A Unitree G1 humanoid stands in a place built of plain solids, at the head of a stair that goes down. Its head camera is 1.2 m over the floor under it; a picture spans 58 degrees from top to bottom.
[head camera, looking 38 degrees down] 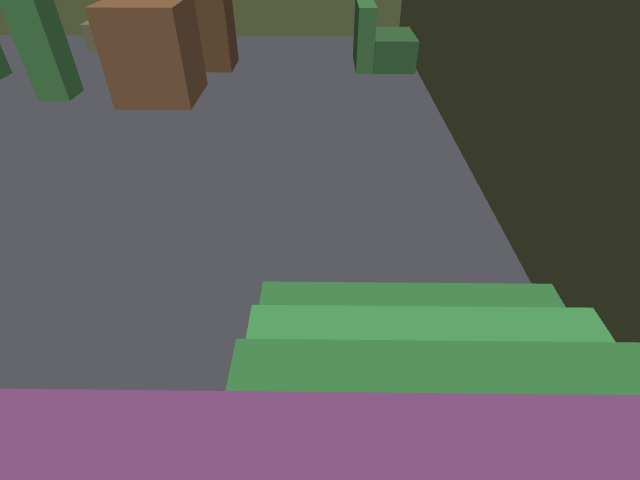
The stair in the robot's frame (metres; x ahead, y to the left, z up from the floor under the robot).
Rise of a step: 0.17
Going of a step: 0.35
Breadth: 1.65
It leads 1 degrees to the right of straight ahead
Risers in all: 4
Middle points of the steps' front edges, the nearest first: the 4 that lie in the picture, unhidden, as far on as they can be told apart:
0.77 -0.49 0.00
1.11 -0.49 -0.17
1.46 -0.49 -0.34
1.80 -0.50 -0.52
